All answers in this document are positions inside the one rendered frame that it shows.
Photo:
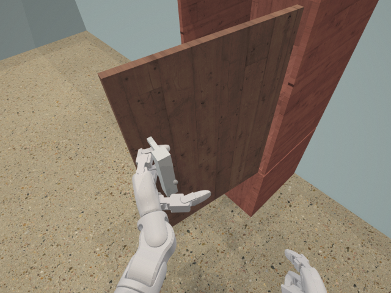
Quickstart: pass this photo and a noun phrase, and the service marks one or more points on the cupboard door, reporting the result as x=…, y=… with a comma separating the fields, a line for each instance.
x=212, y=100

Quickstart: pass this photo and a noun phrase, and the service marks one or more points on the robot left forearm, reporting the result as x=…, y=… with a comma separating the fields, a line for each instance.
x=146, y=270

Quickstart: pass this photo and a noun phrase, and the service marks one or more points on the left robot hand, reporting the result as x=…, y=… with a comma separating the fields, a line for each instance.
x=146, y=193

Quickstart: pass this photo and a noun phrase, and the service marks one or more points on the handle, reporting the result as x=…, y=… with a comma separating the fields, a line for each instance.
x=164, y=167

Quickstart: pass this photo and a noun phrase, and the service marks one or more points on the right robot hand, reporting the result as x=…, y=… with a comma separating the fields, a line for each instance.
x=309, y=280

